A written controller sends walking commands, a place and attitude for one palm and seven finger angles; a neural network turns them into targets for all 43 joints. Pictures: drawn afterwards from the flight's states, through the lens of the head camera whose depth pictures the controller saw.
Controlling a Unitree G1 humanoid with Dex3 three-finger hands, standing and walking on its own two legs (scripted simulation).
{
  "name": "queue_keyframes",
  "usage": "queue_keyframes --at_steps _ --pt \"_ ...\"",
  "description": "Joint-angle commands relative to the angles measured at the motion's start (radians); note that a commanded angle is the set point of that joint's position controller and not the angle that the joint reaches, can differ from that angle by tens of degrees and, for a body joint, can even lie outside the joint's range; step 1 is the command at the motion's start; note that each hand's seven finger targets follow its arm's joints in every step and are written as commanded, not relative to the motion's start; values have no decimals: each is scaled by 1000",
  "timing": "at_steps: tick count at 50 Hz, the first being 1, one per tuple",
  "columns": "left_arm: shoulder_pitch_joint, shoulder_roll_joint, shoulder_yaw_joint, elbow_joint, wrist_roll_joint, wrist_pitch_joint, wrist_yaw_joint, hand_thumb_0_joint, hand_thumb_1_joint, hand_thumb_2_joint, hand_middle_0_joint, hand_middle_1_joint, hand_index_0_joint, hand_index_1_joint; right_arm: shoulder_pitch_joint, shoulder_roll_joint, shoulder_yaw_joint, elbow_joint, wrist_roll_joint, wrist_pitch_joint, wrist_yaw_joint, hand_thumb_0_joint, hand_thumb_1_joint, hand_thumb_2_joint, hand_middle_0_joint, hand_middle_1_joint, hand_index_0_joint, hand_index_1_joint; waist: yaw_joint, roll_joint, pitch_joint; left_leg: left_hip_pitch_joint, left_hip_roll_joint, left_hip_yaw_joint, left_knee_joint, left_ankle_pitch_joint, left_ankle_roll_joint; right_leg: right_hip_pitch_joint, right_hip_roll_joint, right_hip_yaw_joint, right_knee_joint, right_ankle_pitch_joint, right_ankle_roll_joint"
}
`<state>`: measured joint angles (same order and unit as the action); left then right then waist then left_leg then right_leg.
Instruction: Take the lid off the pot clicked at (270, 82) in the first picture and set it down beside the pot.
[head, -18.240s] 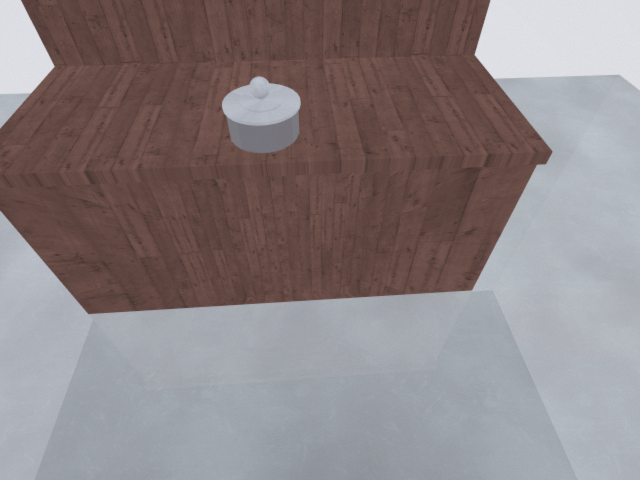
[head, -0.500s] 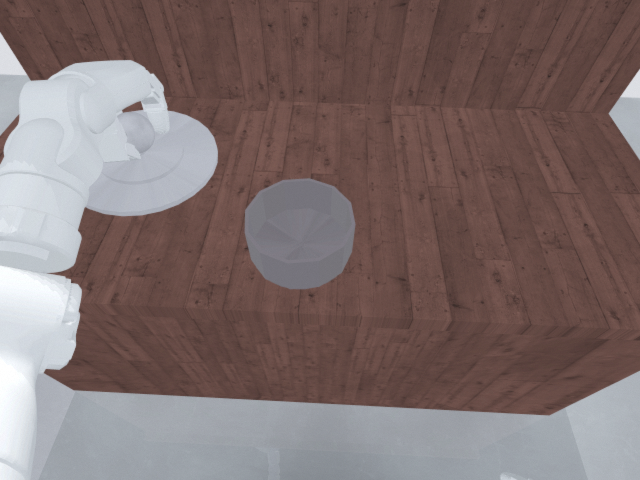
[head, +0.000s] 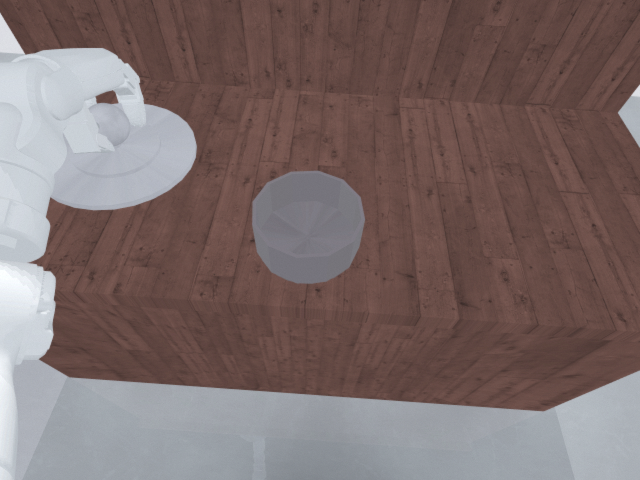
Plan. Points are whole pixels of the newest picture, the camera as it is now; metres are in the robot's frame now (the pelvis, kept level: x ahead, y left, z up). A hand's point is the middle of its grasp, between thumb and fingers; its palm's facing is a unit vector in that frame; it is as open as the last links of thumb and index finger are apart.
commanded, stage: lower the lid onto the table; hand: left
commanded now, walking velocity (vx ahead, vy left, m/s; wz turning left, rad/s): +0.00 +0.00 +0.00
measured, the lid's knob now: (106, 125) +0.50 +0.27 +0.15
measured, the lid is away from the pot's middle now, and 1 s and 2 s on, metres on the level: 0.25 0.25 0.24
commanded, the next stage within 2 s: none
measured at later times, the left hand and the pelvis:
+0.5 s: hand (115, 136) +0.50 +0.26 +0.14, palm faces -0.39 -0.07 -0.92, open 7.9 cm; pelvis +0.01 +0.02 +0.00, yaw -1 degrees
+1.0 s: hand (122, 162) +0.48 +0.26 +0.11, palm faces -0.41 -0.06 -0.91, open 7.9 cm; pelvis +0.01 +0.02 -0.01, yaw +0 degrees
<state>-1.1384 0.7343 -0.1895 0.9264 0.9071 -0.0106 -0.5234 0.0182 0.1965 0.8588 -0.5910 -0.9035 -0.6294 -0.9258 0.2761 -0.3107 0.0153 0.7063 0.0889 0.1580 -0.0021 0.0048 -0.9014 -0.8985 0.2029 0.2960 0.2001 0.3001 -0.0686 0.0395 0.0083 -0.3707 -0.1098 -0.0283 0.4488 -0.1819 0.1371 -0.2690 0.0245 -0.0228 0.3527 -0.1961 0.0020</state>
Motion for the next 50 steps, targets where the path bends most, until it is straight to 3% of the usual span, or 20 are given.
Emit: queue_keyframes --at_steps 1,9,11,14,18,20,21,23,27,28,29,31,34,38,41,43,44,46,48,50 --pt "-614 273 129 -181 -6 -8 71 0 609 1044 -778 -1014 -807 -1027 44 -174 -61 -71 -6 -28 -9 0 -900 -900 200 300 200 300 -27 54 -431 462 94 -113 -12 322 -76 -115 61 -20 -30 117 -48" --pt "-626 220 106 -180 22 -11 97 0 609 1044 -778 -1014 -807 -1027 55 -169 -69 -80 -16 -31 1 0 -900 -900 200 300 200 300 -30 101 -473 517 105 -139 14 452 -112 -163 64 -16 -16 123 -52" --pt "-580 259 138 -99 17 -6 103 0 609 1044 -778 -1014 -807 -1027 70 -174 -64 -75 -13 -32 -3 0 -900 -900 200 300 200 300 -30 32 -450 457 100 -126 3 389 -108 -135 64 -15 -16 127 -48" --pt "-642 244 117 -155 29 -15 111 0 609 1044 -778 -1014 -807 -1027 64 -174 -68 -81 -20 -34 -5 0 -900 -900 200 300 200 300 -31 95 -486 493 105 -129 13 446 -129 -150 62 -11 -8 139 -51" --pt "-610 279 162 -167 40 -33 121 0 609 1044 -778 -1014 -807 -1027 83 -174 -71 -91 -27 -43 -6 0 -900 -900 200 300 200 300 -20 99 -536 533 110 -139 31 560 -146 -158 64 -4 -9 167 -52" --pt "-563 290 176 -98 34 -31 125 0 609 1044 -778 -1014 -807 -1027 94 -177 -71 -81 -25 -36 -5 0 -900 -900 200 300 200 300 -25 57 -503 497 111 -134 28 522 -147 -157 64 -7 -4 160 -44" --pt "-551 245 137 -69 27 -28 123 0 609 1044 -778 -1014 -807 -1027 87 -172 -69 -83 -22 -32 -5 0 -900 -900 200 300 200 300 -34 51 -468 469 107 -129 26 491 -148 -165 63 -8 -3 153 -44" --pt "-617 217 109 -164 38 -41 121 0 609 1044 -778 -1014 -807 -1027 80 -174 -74 -87 -25 -34 -3 0 -900 -900 200 300 200 300 -29 124 -504 525 115 -143 32 543 -167 -207 63 -10 -1 140 -50" --pt "-600 271 171 -208 33 -56 133 0 609 1044 -778 -1014 -807 -1027 94 -168 -79 -92 -34 -30 -4 0 -900 -900 200 300 200 300 -28 124 -578 586 120 -157 51 612 -175 -194 66 -1 1 144 -46" --pt "-581 228 142 -199 27 -62 126 0 609 1044 -778 -1014 -807 -1027 93 -165 -80 -95 -36 -32 -4 0 -900 -900 200 300 200 300 -31 117 -566 584 120 -158 58 641 -184 -214 66 -1 4 156 -46" --pt "-560 189 113 -129 17 -54 126 0 609 1044 -778 -1014 -807 -1027 96 -166 -79 -76 -32 -24 -3 0 -900 -900 200 300 200 300 -45 98 -497 552 125 -159 54 587 -172 -238 65 -5 4 129 -42" --pt "-542 210 129 -97 10 -47 134 0 609 1044 -778 -1014 -807 -1027 103 -171 -77 -67 -26 -22 -4 0 -900 -900 200 300 200 300 -39 63 -466 500 118 -149 34 483 -171 -227 65 -10 2 105 -43" --pt "-624 182 107 -218 26 -60 147 0 609 1044 -778 -1014 -807 -1027 96 -165 -84 -72 -37 -26 -2 0 -900 -900 200 300 200 300 -36 158 -536 596 131 -174 58 605 -194 -265 66 -4 16 110 -49" --pt "-496 268 193 -91 21 -71 162 0 609 1044 -778 -1014 -807 -1027 98 -172 -72 -79 -32 -26 -8 0 -900 -900 200 300 200 300 -23 52 -507 480 111 -138 41 499 -178 -194 63 3 11 138 -50" --pt "-599 127 66 -153 25 -56 166 0 609 1044 -778 -1014 -807 -1027 91 -165 -80 -65 -30 -22 -3 0 -900 -900 200 300 200 300 -45 126 -466 531 131 -172 43 491 -193 -288 64 -6 18 85 -46" --pt "-569 209 146 -180 39 -71 175 0 609 1044 -778 -1014 -807 -1027 97 -168 -80 -79 -37 -29 -5 0 -900 -900 200 300 200 300 -24 133 -541 576 130 -180 56 553 -196 -278 67 2 26 91 -53" --pt "-563 214 146 -155 30 -72 177 0 609 1044 -778 -1014 -807 -1027 94 -164 -78 -80 -37 -24 -7 0 -900 -900 200 300 200 300 -35 112 -535 552 126 -170 60 533 -196 -251 65 5 25 97 -50" --pt "-543 177 118 -94 15 -67 176 0 609 1044 -778 -1014 -807 -1027 98 -166 -76 -69 -30 -21 -11 0 -900 -900 200 300 200 300 -45 47 -492 490 122 -155 43 417 -184 -243 62 1 21 88 -44" --pt "-576 145 89 -117 26 -73 179 0 609 1044 -778 -1014 -807 -1027 97 -168 -77 -67 -31 -30 -13 0 -900 -900 200 300 200 300 -39 113 -490 517 125 -168 43 439 -194 -299 62 1 29 81 -50" --pt "-607 163 105 -158 32 -75 189 0 609 1044 -778 -1014 -807 -1027 111 -170 -82 -60 -36 -31 -12 0 -900 -900 200 300 200 300 -43 115 -530 565 133 -187 57 495 -204 -305 68 1 37 81 -48"
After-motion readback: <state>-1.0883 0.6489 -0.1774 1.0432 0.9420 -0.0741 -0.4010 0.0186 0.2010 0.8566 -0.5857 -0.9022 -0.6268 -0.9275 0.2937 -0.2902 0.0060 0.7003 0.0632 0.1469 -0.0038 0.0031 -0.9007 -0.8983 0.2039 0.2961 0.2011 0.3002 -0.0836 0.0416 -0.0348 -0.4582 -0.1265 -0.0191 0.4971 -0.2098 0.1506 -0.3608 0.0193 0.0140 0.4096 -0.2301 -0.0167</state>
